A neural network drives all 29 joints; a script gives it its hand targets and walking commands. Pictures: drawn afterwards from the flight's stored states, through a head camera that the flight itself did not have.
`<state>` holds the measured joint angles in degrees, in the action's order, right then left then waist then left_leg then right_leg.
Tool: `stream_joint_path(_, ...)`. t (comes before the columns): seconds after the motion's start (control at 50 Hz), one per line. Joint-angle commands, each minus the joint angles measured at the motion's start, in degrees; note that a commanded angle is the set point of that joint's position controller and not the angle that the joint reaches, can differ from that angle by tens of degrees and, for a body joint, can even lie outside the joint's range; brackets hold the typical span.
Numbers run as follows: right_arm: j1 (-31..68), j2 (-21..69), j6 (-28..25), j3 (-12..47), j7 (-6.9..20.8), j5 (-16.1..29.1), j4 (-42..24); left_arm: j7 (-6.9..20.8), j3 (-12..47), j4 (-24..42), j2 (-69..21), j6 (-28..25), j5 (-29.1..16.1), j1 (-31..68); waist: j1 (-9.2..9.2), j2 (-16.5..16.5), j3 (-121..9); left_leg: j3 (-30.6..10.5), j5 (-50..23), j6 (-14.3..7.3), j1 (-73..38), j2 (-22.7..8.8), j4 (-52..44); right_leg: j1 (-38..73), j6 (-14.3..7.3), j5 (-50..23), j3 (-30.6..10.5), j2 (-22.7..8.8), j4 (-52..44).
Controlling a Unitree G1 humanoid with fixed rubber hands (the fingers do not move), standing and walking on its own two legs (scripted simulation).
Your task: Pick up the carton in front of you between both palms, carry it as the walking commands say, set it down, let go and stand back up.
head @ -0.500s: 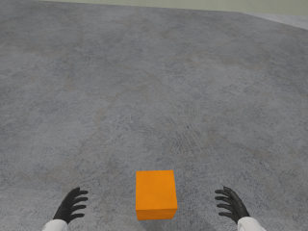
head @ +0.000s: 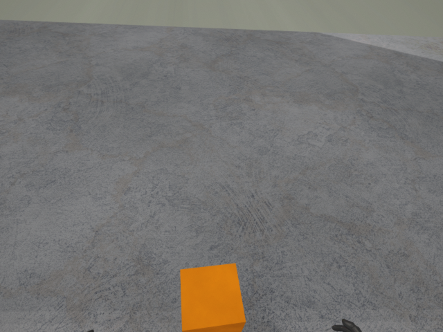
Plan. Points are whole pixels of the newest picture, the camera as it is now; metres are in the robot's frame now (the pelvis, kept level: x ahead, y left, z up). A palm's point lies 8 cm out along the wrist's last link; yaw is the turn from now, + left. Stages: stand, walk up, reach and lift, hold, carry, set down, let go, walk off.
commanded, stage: stand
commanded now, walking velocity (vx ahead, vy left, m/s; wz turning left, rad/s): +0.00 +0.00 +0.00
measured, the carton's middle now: (210, 304) +0.35 +0.00 -0.64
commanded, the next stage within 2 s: none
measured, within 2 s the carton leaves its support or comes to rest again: neither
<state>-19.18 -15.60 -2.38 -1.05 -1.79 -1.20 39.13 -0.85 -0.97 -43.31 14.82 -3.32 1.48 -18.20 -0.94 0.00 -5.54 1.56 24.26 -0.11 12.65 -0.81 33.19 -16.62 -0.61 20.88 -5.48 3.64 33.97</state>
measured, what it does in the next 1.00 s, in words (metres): stands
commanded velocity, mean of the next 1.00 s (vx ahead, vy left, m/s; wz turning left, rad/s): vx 0.00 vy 0.00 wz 0.00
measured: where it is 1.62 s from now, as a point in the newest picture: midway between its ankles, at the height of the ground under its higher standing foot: outside the picture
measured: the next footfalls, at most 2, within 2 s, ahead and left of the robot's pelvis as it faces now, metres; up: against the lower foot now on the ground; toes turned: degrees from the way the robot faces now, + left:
none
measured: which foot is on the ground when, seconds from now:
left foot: down 0.00-1.00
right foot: down 0.00-1.00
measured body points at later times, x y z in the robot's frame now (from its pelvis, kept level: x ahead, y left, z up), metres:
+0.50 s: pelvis +0.00 +0.00 +0.00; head +0.00 +0.00 +0.45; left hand +0.07 +0.26 -0.13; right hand +0.02 -0.27 -0.13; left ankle -0.08 +0.11 -0.73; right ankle -0.04 -0.12 -0.73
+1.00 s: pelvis -0.02 +0.00 +0.00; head -0.02 +0.00 +0.45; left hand +0.01 +0.24 -0.15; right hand -0.06 -0.24 -0.15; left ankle -0.08 +0.11 -0.73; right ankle -0.04 -0.12 -0.73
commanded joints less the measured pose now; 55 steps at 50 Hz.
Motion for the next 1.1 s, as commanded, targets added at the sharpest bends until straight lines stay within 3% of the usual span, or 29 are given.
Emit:
stream_joint_path(0.0,-2.08,-6.69,-0.34,-1.24,-0.44,0.27,-2.82,-0.39,-1.41,2.46,6.43,-0.25,-0.26,-1.93,0.22,-0.92,0.91,-3.58,-27.32,0.62,-1.44,-5.26,-2.03,-0.52,-0.87,-26.45,-4.53,-5.88,-1.66)
stream_joint_path(0.14,-4.11,-6.63,0.71,-0.71,-0.85,0.5,-1.2,-0.82,-1.05,1.37,6.17,0.85,-0.49,-2.45,0.07,-0.38,1.62,-2.12,-27.55,0.06,-1.7,-5.01,-1.6,-0.74,-1.3,-26.74,-4.49,-5.29,-0.27)
stream_joint_path(0.46,-6.91,-5.77,2.49,-0.26,-1.14,0.3,4.32,-1.45,-0.51,-2.47,5.79,2.48,-0.57,-3.4,-0.17,0.18,5.18,-0.62,-19.6,-1.05,-2.68,-4.6,-3.7,-1.79,-1.95,-23.87,-5.86,-4.79,-1.26)
stream_joint_path(1.08,-10.02,-1.4,2.77,2.08,-1.0,0.1,18.6,-1.73,1.93,-16.31,1.11,3.6,-0.97,-4.22,0.3,0.29,9.8,-0.4,-15.35,-1.64,-5.23,-5.16,-8.85,-0.92,-1.31,-20.25,-6.34,-5.17,-6.28)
